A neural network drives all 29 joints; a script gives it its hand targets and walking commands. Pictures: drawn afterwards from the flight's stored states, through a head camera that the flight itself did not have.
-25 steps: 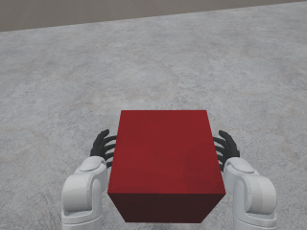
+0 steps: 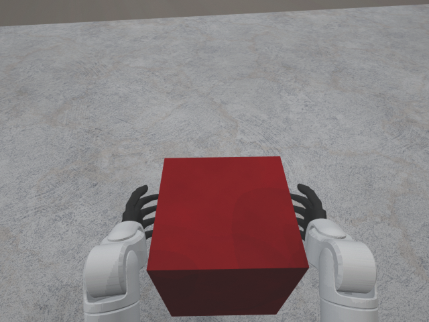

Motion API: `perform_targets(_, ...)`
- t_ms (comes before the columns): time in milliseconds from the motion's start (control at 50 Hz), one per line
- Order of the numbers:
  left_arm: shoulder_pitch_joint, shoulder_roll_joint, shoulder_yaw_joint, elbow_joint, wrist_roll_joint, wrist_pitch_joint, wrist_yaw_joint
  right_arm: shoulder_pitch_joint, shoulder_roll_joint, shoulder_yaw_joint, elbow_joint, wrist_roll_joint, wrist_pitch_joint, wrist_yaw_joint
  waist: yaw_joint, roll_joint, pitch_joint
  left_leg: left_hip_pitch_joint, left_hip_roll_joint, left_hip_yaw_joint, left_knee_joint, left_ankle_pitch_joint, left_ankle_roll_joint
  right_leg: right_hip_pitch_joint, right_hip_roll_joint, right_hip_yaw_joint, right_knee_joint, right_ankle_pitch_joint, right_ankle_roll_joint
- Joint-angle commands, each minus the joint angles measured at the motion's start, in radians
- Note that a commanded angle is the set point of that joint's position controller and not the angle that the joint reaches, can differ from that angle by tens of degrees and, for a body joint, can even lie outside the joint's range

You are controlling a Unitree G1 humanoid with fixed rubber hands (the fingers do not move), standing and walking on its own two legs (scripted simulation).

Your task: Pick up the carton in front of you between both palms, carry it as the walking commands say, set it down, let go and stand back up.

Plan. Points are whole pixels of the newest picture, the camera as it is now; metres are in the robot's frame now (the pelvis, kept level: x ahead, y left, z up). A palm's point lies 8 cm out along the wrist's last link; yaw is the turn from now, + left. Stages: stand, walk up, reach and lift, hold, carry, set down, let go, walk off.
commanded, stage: carry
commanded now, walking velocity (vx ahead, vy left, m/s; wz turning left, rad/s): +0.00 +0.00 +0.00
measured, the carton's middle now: (223, 240) +0.26 +0.00 +0.01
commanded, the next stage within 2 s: none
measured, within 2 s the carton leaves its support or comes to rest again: neither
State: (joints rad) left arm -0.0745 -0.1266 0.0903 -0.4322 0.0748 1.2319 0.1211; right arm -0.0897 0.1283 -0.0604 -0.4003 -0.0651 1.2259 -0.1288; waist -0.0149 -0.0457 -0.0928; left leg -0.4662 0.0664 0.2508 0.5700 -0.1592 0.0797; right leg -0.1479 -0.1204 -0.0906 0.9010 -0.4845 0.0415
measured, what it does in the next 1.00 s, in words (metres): walks ahead: right foot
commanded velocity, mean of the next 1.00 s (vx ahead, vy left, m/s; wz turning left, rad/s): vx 0.00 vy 0.00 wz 0.00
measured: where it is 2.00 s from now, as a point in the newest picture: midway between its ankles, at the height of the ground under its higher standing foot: outside the picture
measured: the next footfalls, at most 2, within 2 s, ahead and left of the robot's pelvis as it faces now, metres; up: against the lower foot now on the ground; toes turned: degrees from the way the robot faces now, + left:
right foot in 0.32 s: +0.28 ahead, -0.12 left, +0.00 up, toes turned +15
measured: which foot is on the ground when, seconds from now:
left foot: down 0.00-1.00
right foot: up 0.00-0.30, down 0.32-1.00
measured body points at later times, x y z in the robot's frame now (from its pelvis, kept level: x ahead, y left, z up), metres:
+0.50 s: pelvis +0.21 -0.02 +0.01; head +0.20 -0.03 +0.46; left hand +0.47 +0.14 +0.11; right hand +0.48 -0.16 +0.11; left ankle +0.09 +0.09 -0.72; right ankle +0.24 -0.11 -0.72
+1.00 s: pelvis +0.20 +0.00 +0.01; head +0.19 -0.01 +0.46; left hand +0.49 +0.16 +0.04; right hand +0.50 -0.14 +0.04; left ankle +0.09 +0.09 -0.72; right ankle +0.24 -0.11 -0.72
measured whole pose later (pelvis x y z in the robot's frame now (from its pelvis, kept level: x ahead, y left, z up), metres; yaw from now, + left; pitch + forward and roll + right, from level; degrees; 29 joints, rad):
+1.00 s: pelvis +0.20 +0.00 +0.01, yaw +3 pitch +2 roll -1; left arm -0.18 -0.14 0.14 0.07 0.21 0.81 0.02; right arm -0.17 0.13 -0.14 0.06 -0.21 0.82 -0.03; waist 0.00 0.02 -0.08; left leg -0.11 0.07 0.15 0.52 -0.44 -0.01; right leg -0.36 -0.07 -0.21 0.56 -0.23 -0.03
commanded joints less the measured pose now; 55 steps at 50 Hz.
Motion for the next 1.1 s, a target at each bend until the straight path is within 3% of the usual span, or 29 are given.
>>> perform_targets(0, -0.387, -0.929, -0.739, -0.088, -0.336, -0.041, -0.192, -0.361, 0.937, 0.662, -0.12, 0.34, -0.044, 0.208, -0.003, 0.145, -0.318, 0.606, 0.305, -0.36, -0.228, 0.718, 0.083, -0.439, 0.014, 0.084, 0.305, 0.064, -0.037)
perform_targets(40, -0.352, -0.98, -0.754, -0.081, -0.33, -0.07, -0.193, -0.344, 0.981, 0.68, -0.12, 0.342, -0.069, 0.22, 0.013, 0.159, -0.308, 0.544, 0.257, -0.239, -0.266, 0.635, 0.022, -0.378, 0.008, 0.05, 0.095, 0.128, -0.033)
perform_targets(100, -0.275, -0.979, -0.758, -0.072, -0.304, -0.096, -0.186, -0.284, 0.954, 0.683, -0.122, 0.328, -0.089, 0.229, 0.017, 0.185, -0.29, 0.491, 0.222, -0.138, -0.278, 0.704, 0.023, -0.275, 0.058, -0.012, -0.163, 0.17, -0.02)
perform_targets(140, -0.248, -0.959, -0.758, -0.079, -0.292, -0.101, -0.182, -0.255, 0.929, 0.685, -0.13, 0.326, -0.096, 0.234, 0.012, 0.236, -0.271, 0.503, 0.208, -0.098, -0.271, 0.735, 0.022, -0.265, 0.085, -0.048, -0.272, 0.247, -0.016)
perform_targets(200, -0.294, -0.911, -0.769, -0.135, -0.306, -0.096, -0.181, -0.244, 0.885, 0.679, -0.147, 0.317, -0.095, 0.23, 0.004, 0.239, -0.226, 0.465, 0.191, -0.068, -0.244, 0.598, 0.009, -0.213, 0.085, -0.081, -0.366, 0.386, -0.02)
perform_targets(260, -0.309, -0.851, -0.756, -0.163, -0.324, -0.07, -0.181, -0.287, 0.824, 0.678, -0.189, 0.312, -0.073, 0.21, 0.021, 0.143, -0.185, 0.348, 0.131, -0.028, -0.122, 0.33, -0.06, -0.037, 0.05, -0.08, -0.554, 0.638, -0.028)
perform_targets(280, -0.305, -0.822, -0.744, -0.163, -0.328, -0.056, -0.181, -0.286, 0.797, 0.674, -0.196, 0.303, -0.06, 0.202, 0.017, 0.097, -0.209, 0.288, 0.121, -0.036, -0.088, 0.222, -0.084, 0.053, -0.018, -0.035, -0.523, 0.797, -0.04)
perform_targets(300, -0.312, -0.786, -0.732, -0.162, -0.334, -0.041, -0.18, -0.279, 0.766, 0.664, -0.19, 0.295, -0.044, 0.193, 0.009, 0.025, -0.222, 0.229, 0.096, -0.057, -0.05, 0.035, -0.099, 0.118, -0.095, 0.043, -0.483, 1.013, -0.058)
perform_targets(320, -0.315, -0.758, -0.719, -0.146, -0.332, -0.028, -0.178, -0.283, 0.741, 0.661, -0.183, 0.296, -0.026, 0.184, 0.01, -0.052, -0.226, 0.18, 0.07, -0.105, -0.053, -0.133, -0.11, 0.163, -0.154, 0.098, -0.449, 1.139, -0.115)
perform_targets(340, -0.302, -0.742, -0.693, -0.109, -0.326, -0.019, -0.176, -0.298, 0.72, 0.662, -0.184, 0.296, -0.01, 0.177, 0.012, -0.108, -0.231, 0.151, 0.059, -0.126, -0.055, -0.15, -0.115, 0.202, -0.182, 0.136, -0.442, 1.127, -0.148)
perform_targets(360, -0.282, -0.738, -0.667, -0.076, -0.317, -0.014, -0.176, -0.322, 0.71, 0.668, -0.184, 0.305, 0.002, 0.174, 0.011, -0.126, -0.235, 0.185, 0.055, -0.132, -0.064, -0.133, -0.119, 0.17, -0.17, 0.145, -0.461, 1.11, -0.153)
perform_targets(420, -0.329, -0.766, -0.654, -0.052, -0.317, -0.008, -0.179, -0.372, 0.743, 0.677, -0.153, 0.323, 0.01, 0.179, 0.009, -0.074, -0.254, 0.262, 0.055, -0.129, -0.148, -0.047, -0.117, 0.129, -0.1, 0.067, -0.434, 1.07, -0.122)
perform_targets(500, -0.354, -0.776, -0.65, 0.013, -0.301, -0.025, -0.19, -0.385, 0.765, 0.66, -0.066, 0.303, -0.008, 0.192, 0.019, 0.004, -0.296, 0.334, 0.07, -0.122, -0.086, 0.265, -0.123, 0.104, -0.065, 0.022, -0.36, 1.084, -0.113)
perform_targets(600, -0.419, -0.804, -0.657, 0.091, -0.272, -0.092, -0.223, -0.392, 0.795, 0.622, 0.059, 0.247, -0.082, 0.224, 0.014, 0.038, -0.278, 0.327, 0.071, -0.126, -0.082, 0.286, -0.118, 0.081, -0.058, 0.0, -0.341, 1.068, -0.109)
perform_targets(740, -0.435, -0.798, -0.588, 0.238, -0.184, -0.265, -0.259, -0.403, 0.781, 0.55, 0.199, 0.157, -0.258, 0.262, 0.011, 0.083, -0.26, 0.376, 0.114, -0.142, -0.08, 0.444, -0.099, 0.004, -0.036, -0.025, -0.329, 0.785, -0.087)
perform_targets(860, -0.463, -0.771, -0.518, 0.346, -0.112, -0.394, -0.263, -0.458, 0.761, 0.488, 0.294, 0.106, -0.39, 0.27, 0.01, 0.083, -0.232, 0.33, 0.113, -0.141, -0.091, 0.33, -0.081, 0.007, -0.037, -0.027, -0.338, 0.7, -0.082)
perform_targets(980, -0.514, -0.735, -0.387, 0.543, -0.029, -0.518, -0.274, -0.512, 0.727, 0.364, 0.488, 0.025, -0.512, 0.282, 0.012, 0.063, -0.204, 0.298, 0.101, -0.153, -0.124, 0.182, -0.074, 0.002, -0.046, -0.015, -0.371, 0.643, -0.079)
perform_targets(1080, -0.594, -0.804, -0.379, 0.633, -0.025, -0.605, -0.298, -0.587, 0.797, 0.355, 0.577, 0.012, -0.596, 0.304, 0.014, 0.06, -0.193, 0.285, 0.093, -0.163, -0.145, 0.089, -0.066, -0.005, -0.049, -0.01, -0.398, 0.569, -0.077)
